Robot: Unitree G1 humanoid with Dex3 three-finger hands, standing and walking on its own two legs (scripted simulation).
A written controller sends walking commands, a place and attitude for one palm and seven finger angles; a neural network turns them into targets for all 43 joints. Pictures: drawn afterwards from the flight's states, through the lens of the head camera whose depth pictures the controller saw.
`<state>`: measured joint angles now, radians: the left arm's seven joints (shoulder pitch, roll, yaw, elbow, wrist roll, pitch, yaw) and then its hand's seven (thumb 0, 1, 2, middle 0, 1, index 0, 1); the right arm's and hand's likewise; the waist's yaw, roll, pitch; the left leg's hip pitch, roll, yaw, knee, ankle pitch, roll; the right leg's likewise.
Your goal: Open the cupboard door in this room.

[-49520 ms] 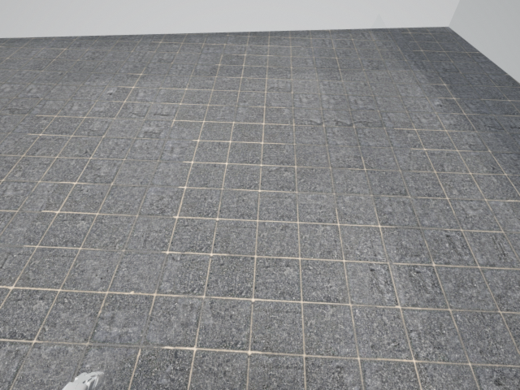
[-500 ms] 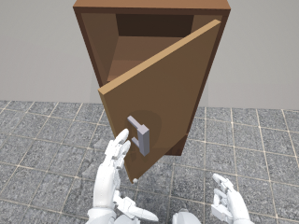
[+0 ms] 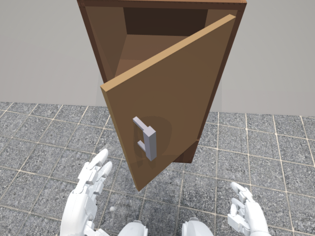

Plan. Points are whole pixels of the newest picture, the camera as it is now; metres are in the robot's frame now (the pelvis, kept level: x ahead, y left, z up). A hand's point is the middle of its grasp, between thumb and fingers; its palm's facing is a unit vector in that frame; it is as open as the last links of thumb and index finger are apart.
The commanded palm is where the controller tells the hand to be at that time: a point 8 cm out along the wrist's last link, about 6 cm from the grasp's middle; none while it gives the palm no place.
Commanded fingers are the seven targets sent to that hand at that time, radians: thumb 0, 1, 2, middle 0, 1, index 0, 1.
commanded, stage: slide the hand sideways off the handle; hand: left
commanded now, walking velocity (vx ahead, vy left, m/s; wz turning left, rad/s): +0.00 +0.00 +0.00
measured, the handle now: (145, 139) +0.33 +0.06 +0.08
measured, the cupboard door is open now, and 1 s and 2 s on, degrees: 46 46 46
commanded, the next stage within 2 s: draw the hand back to the body in 0.02 s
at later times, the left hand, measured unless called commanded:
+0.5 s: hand (81, 200) +0.18 +0.15 +0.12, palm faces +0.00 -1.00 -0.05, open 16.3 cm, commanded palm +0.14 +0.21 +0.14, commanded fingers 0.00 -0.50 0.30 -0.15 -0.30 -0.15 -0.30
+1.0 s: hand (11, 172) +0.19 +0.24 +0.19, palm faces +0.29 -0.88 -0.38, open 12.9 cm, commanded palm +0.15 +0.28 +0.22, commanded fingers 0.00 0.38 0.68 -0.18 -0.30 -0.18 -0.30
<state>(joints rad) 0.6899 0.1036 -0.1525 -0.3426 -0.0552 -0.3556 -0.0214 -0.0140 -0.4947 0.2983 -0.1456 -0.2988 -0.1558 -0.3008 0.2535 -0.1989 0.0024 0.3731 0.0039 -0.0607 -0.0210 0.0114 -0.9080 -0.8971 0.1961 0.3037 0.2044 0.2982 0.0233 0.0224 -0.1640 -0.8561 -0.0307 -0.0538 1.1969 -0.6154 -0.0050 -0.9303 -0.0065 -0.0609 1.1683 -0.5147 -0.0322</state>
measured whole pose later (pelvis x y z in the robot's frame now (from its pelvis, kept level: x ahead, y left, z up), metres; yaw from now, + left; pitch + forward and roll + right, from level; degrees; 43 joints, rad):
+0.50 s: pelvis +0.00 +0.01 +0.03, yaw +0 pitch +10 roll -2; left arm 0.68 0.18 -0.03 -0.44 -0.15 -0.22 -0.09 -0.01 -0.49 0.30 -0.15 -0.30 -0.16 -0.30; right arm 0.30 -0.21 0.03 0.38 0.04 -0.09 -0.06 0.01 -0.91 -0.90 0.20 0.30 0.21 0.30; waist 0.01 0.04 -0.15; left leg -0.68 -0.03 -0.06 1.05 -0.56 0.01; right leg -0.73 0.00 -0.06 1.00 -0.45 -0.01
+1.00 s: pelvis +0.02 +0.03 +0.08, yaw +0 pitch +0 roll -1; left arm 0.62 0.30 0.12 -0.48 -0.02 -0.02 0.13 -0.01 0.05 0.53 -0.17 -0.30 -0.18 -0.30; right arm 0.24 -0.21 0.08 0.53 0.01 -0.13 -0.10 0.01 -0.91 -0.90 0.20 0.30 0.21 0.30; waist 0.06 0.07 -0.06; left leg -0.24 -0.04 -0.05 0.64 -0.40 0.03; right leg -0.30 -0.02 -0.05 0.61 -0.31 0.01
